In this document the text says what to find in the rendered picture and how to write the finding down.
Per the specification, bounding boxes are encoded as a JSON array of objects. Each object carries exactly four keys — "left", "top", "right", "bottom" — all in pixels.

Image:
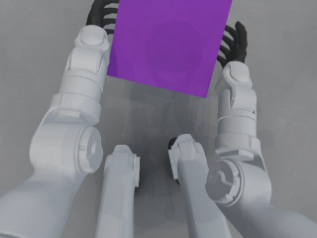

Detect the carton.
[{"left": 106, "top": 0, "right": 233, "bottom": 98}]

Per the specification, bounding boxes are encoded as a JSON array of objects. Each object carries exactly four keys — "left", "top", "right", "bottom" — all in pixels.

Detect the right robot forearm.
[{"left": 214, "top": 60, "right": 267, "bottom": 174}]

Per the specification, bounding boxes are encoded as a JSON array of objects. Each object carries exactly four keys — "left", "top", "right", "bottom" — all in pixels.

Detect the robot left upper arm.
[{"left": 0, "top": 122, "right": 103, "bottom": 238}]

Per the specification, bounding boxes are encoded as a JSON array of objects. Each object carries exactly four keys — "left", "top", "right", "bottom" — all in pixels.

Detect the robot right foot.
[{"left": 168, "top": 137, "right": 180, "bottom": 185}]

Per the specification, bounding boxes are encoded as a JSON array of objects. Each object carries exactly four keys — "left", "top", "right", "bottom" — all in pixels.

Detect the right robot hand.
[{"left": 216, "top": 21, "right": 248, "bottom": 68}]

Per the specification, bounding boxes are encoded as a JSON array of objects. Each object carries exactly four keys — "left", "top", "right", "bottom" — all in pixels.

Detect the left robot hand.
[{"left": 85, "top": 0, "right": 120, "bottom": 35}]

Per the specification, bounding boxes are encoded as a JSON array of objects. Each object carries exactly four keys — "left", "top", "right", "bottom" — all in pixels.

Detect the robot right upper arm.
[{"left": 205, "top": 158, "right": 317, "bottom": 238}]

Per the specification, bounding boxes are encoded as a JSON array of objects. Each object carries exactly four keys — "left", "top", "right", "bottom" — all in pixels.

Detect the left robot forearm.
[{"left": 29, "top": 25, "right": 110, "bottom": 163}]

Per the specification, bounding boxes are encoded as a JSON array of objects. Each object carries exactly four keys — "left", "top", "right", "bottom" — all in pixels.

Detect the left robot thigh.
[{"left": 93, "top": 151, "right": 140, "bottom": 238}]

